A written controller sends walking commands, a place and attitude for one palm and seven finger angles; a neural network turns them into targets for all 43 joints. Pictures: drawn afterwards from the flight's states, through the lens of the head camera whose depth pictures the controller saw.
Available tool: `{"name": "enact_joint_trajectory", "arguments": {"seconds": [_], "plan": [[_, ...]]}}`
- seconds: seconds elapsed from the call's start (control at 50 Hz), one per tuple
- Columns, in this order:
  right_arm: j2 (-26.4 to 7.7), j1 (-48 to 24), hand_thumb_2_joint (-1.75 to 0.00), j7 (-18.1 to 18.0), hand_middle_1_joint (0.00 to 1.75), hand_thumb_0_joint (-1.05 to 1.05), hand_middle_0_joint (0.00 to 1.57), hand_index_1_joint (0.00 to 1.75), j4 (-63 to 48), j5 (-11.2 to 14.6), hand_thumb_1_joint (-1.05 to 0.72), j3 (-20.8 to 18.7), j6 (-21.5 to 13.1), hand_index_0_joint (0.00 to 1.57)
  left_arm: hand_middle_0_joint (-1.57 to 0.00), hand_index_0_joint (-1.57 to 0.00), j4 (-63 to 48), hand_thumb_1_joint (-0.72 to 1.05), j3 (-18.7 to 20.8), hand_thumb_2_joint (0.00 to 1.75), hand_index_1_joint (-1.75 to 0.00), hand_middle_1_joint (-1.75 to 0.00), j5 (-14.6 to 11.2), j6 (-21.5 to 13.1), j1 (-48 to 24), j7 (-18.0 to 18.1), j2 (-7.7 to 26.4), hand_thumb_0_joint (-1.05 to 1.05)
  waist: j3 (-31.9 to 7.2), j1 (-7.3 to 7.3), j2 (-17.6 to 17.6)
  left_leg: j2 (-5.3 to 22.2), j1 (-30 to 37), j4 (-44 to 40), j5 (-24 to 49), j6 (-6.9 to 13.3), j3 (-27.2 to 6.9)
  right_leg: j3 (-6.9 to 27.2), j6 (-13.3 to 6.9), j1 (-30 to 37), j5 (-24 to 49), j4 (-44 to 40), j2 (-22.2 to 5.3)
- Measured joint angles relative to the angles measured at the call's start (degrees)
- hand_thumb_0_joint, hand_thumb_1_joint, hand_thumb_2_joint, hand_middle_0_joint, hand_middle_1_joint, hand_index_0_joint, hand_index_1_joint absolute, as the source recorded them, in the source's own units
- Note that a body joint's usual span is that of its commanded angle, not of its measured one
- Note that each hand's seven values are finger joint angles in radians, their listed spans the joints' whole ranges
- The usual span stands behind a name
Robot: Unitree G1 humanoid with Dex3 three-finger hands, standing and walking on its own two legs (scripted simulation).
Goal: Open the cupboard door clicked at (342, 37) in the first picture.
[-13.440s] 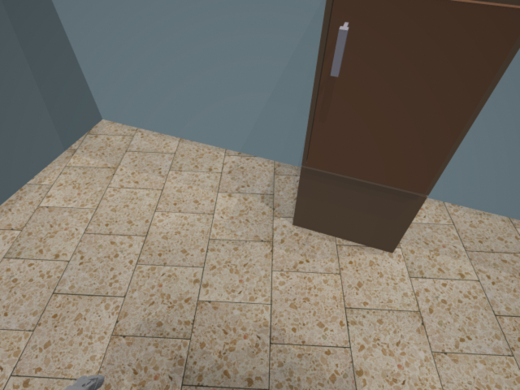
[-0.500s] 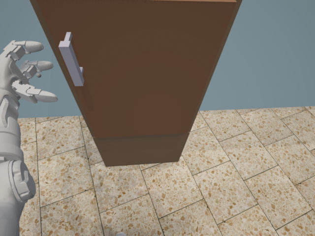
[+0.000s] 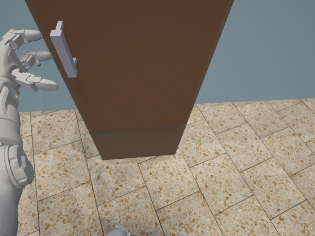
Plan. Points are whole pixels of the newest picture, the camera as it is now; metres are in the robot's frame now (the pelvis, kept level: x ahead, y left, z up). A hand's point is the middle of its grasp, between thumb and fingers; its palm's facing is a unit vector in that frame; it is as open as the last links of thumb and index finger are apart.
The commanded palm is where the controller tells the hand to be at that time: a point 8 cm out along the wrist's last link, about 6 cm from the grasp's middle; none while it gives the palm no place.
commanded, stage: move the hooked fingers beside the handle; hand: left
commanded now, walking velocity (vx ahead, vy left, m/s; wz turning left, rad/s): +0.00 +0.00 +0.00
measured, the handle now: (66, 50) +0.54 +0.20 +0.14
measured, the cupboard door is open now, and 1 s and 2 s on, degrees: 0 0 0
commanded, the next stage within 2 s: slide the fingers in behind the handle in 0.30 s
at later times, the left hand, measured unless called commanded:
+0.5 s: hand (28, 69) +0.47 +0.27 +0.15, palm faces +0.05 -1.00 +0.01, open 14.0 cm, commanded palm +0.45 +0.31 +0.14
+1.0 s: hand (53, 65) +0.49 +0.22 +0.14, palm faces +0.03 -1.00 +0.01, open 14.0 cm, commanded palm +0.46 +0.27 +0.14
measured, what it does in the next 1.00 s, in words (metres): stands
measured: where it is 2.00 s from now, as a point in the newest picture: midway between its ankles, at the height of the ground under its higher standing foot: outside the picture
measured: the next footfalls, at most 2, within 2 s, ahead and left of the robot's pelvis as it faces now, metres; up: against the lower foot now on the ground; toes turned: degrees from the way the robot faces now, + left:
none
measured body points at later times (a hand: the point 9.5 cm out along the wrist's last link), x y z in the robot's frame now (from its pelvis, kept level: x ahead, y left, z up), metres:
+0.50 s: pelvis +0.01 +0.00 +0.00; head +0.08 +0.02 +0.45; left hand +0.46 +0.32 +0.15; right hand +0.04 -0.27 -0.10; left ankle +0.03 +0.10 -0.71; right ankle -0.04 -0.11 -0.71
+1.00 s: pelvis +0.00 +0.01 +0.00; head +0.07 +0.02 +0.44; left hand +0.48 +0.27 +0.15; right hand +0.02 -0.26 -0.11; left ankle +0.03 +0.10 -0.71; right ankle -0.04 -0.11 -0.71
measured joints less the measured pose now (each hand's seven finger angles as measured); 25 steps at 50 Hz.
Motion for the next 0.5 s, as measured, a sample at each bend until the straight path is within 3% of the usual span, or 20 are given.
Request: {"name": "enact_joint_trajectory", "arguments": {"seconds": [0.16,0.36,0.5], "plan": [[-0.1,3.1,-0.9,0.1,0.3,0.0,0.21,0.3,0.3,0.1,-0.9,-0.5,1.2,0.21,-0.3,-0.3,-0.6,-0.5,3.0,0.3,-1.2,-1.2,0.3,-0.8,2.3,-1.0,2.2,-0.01,-0.2,-0.93,0.2,0.7,0.0,-0.1,-0.4,-0.1,0.9,1.0,0.0,-0.3,0.2,-0.4,0.6],[0.4,2.8,-0.9,0.3,0.3,0.0,0.21,0.3,-0.3,0.4,-0.9,-0.7,1.9,0.21,-0.3,-0.3,-3.3,-0.5,3.2,0.3,-1.2,-1.2,-1.4,0.1,6.1,-2.7,1.0,-0.01,-1.1,0.3,0.1,0.5,1.7,-0.8,-0.7,0.1,1.1,1.3,0.2,1.5,0.1,-1.4,0.5],[0.5,-0.2,-0.9,0.2,0.3,0.0,0.21,0.3,-1.0,0.4,-0.9,-0.6,0.9,0.21,-0.3,-0.3,-4.5,-0.5,0.3,0.3,-1.2,-1.2,-2.1,-0.4,5.6,-2.1,-1.0,-0.01,-0.8,1.46,0.0,0.0,1.6,-0.1,-0.8,0.3,0.3,0.4,0.3,2.0,-0.2,-1.0,0.0]]}}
